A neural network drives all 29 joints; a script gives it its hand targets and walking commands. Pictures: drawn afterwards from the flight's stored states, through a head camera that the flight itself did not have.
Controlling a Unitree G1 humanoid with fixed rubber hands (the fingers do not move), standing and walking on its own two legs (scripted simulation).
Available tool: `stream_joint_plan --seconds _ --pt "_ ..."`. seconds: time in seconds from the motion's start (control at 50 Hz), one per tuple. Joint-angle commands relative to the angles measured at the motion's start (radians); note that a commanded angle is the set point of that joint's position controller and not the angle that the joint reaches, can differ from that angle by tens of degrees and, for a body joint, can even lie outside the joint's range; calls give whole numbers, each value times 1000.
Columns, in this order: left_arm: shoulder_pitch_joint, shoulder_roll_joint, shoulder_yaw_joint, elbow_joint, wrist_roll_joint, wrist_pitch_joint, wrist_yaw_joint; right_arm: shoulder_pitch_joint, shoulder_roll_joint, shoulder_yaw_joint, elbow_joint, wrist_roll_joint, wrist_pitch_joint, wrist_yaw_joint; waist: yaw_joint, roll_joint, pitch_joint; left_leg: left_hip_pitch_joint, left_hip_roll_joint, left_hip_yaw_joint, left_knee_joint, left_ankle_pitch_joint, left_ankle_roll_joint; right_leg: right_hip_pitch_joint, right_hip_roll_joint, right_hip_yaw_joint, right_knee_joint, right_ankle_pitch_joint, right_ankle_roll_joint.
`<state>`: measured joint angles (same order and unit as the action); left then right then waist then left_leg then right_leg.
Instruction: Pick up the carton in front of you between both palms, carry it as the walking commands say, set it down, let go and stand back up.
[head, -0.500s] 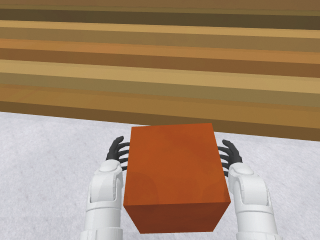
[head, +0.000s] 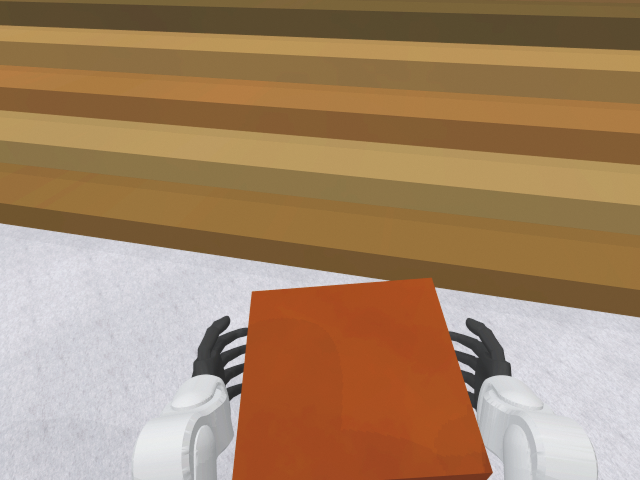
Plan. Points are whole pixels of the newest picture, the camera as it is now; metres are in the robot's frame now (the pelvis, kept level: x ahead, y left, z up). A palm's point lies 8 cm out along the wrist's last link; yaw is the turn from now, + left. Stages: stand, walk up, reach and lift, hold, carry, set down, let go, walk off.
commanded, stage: carry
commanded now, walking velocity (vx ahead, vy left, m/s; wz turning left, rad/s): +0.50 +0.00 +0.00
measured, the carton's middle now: (351, 414) +0.22 +0.00 +0.00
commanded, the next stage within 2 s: none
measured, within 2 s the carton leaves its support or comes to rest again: neither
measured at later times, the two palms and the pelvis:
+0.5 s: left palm (241, 189) +0.57 +0.19 +0.09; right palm (417, 200) +0.54 -0.11 +0.09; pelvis +0.34 +0.05 +0.00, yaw -3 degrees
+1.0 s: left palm (268, 75) +0.97 +0.19 +0.14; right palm (395, 78) +0.98 -0.12 +0.13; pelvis +0.69 +0.03 +0.00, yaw +0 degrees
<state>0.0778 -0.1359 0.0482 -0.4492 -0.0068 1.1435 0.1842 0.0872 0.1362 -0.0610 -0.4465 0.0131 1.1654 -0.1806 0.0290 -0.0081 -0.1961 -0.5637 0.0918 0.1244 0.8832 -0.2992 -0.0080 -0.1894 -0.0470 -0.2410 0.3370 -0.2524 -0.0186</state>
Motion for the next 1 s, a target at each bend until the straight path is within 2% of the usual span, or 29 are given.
stream_joint_plan --seconds 0.0,0.04,0.1,0.14,0.16,0.18,0.2,0.22,0.24,0.26,0.28,0.3,0.32,0.38,0.48,0.56,0.6,0.62,0.64,0.66,0.68,0.7,0.72,0.74,0.76,0.8,0.86,0.92,0.98 --pt "-381 -685 -507 -130 -167 -39 3 -352 667 457 -108 106 -70 -21 -5 -89 -19 -27 0 36 -205 103 -9 92 -239 190 -222 -30 -79" --pt "-340 -658 -514 -124 -173 -45 0 -317 648 455 -111 93 -78 -28 -2 -129 9 26 -26 70 -289 167 2 95 -227 149 -204 37 -66" --pt "-312 -627 -535 -147 -181 -47 -11 -288 622 476 -135 97 -77 -18 -2 -146 47 139 -40 125 -346 214 17 77 -218 103 -140 81 -48" --pt "-285 -602 -549 -162 -178 -39 -23 -257 603 484 -143 100 -70 -5 -21 -118 8 347 -91 193 -382 145 34 37 -165 7 88 301 -13" --pt "-271 -590 -554 -169 -178 -35 -26 -232 596 488 -146 102 -67 2 -37 -66 -62 540 -51 120 -394 117 48 -47 -131 -16 277 343 19" --pt "-275 -584 -558 -193 -177 -28 -32 -238 579 493 -156 104 -66 6 -58 158 -146 734 209 -314 -529 -102 146 -275 -55 -8 593 155 71" --pt "-298 -594 -579 -208 -186 -22 -42 -239 600 511 -155 105 -67 12 -58 333 -189 836 350 -644 -676 -70 238 -481 34 68 815 -209 82" --pt "-311 -610 -595 -199 -189 -23 -52 -269 619 536 -182 128 -65 25 -55 223 -158 806 366 -600 -663 55 245 -559 -23 178 934 -229 49" --pt "-321 -639 -592 -188 -183 -26 -62 -293 642 555 -192 138 -69 37 -57 157 -154 741 334 -512 -640 149 234 -554 -67 210 964 -182 22" --pt "-314 -670 -585 -163 -169 -31 -70 -325 676 582 -201 146 -74 51 -51 71 -140 669 314 -433 -636 168 204 -540 -97 225 931 -120 9" --pt "-312 -703 -580 -150 -160 -42 -77 -358 702 606 -215 155 -80 65 -43 29 -127 592 291 -347 -664 134 165 -502 -117 239 857 -61 6" --pt "-301 -720 -573 -128 -142 -50 -79 -371 717 618 -208 162 -84 78 -38 48 -116 550 264 -271 -690 77 134 -471 -111 218 795 -18 8" --pt "-276 -729 -569 -117 -126 -59 -77 -361 709 622 -209 168 -88 88 -39 83 -101 534 245 -219 -712 65 124 -463 -101 192 735 8 14" --pt "-236 -714 -552 -90 -81 -68 -66 -331 667 619 -185 172 -89 102 -42 123 -47 542 209 -126 -760 68 122 -496 -87 138 548 88 33" --pt "-240 -673 -550 -133 -90 -50 -42 -313 616 590 -195 172 -74 86 -43 136 58 572 158 2 -759 265 116 -484 -54 49 291 214 32" --pt "-256 -611 -545 -181 -122 -26 -29 -290 557 544 -210 150 -56 48 -46 169 108 625 154 65 -713 446 101 -391 -32 -5 197 249 1" --pt "-269 -590 -539 -206 -147 -20 -24 -310 535 539 -250 155 -48 33 -39 168 66 629 140 113 -561 694 83 -228 24 -61 197 200 -16" --pt "-273 -586 -535 -217 -158 -18 -19 -316 521 537 -271 156 -45 26 -19 174 19 585 116 153 -422 780 67 -74 71 -98 173 159 -17" --pt "-280 -571 -527 -235 -166 -14 -17 -324 507 540 -290 161 -40 20 -1 112 -58 485 80 155 -210 733 48 130 74 -79 171 88 -16" --pt "-288 -545 -516 -253 -175 -7 -14 -348 481 540 -323 168 -36 14 21 -34 -143 270 27 126 70 485 14 312 -145 258 84 -160 -77" --pt "-333 -532 -509 -243 -185 -4 -14 -389 509 570 -352 178 -23 12 28 -348 -201 -3 -131 45 392 -17 -14 469 -377 761 -98 -249 -218" --pt "-330 -553 -517 -258 -209 5 -20 -414 508 573 -363 190 -22 8 15 -243 -163 -109 -89 -94 553 -141 18 418 -399 741 -140 -53 -226" --pt "-384 -578 -533 -270 -227 4 -22 -433 521 556 -338 188 -19 8 12 -169 -169 -132 -47 -126 591 -122 48 364 -370 627 -86 78 -219" --pt "-415 -593 -541 -282 -237 1 -25 -446 542 549 -325 183 -22 7 2 -58 -157 -110 8 -142 516 -57 62 274 -336 513 -61 141 -174" --pt "-469 -598 -547 -301 -248 -7 -26 -466 562 541 -320 179 -31 6 -8 -19 -157 -86 28 -146 429 -10 68 214 -301 436 -63 129 -135" --pt "-530 -585 -545 -262 -250 -9 -24 -500 544 510 -273 150 -35 -8 -10 -57 -158 -36 23 -105 313 33 63 130 -267 314 -88 56 -95" --pt "-577 -495 -490 -160 -218 -2 -3 -572 460 459 -190 112 -29 -39 4 -110 -87 -62 22 -52 79 72 41 65 -256 232 -164 -48 -112" --pt "-654 -443 -428 -38 -177 0 26 -682 413 410 -82 102 -24 -60 7 -100 -35 -54 8 -8 -153 169 33 60 -218 150 -163 -8 -118" --pt "-753 -444 -382 74 -138 -9 46 -810 418 372 24 106 -31 -65 16 -125 -3 -30 -17 40 -253 237 40 85 -204 108 -135 57 -106"
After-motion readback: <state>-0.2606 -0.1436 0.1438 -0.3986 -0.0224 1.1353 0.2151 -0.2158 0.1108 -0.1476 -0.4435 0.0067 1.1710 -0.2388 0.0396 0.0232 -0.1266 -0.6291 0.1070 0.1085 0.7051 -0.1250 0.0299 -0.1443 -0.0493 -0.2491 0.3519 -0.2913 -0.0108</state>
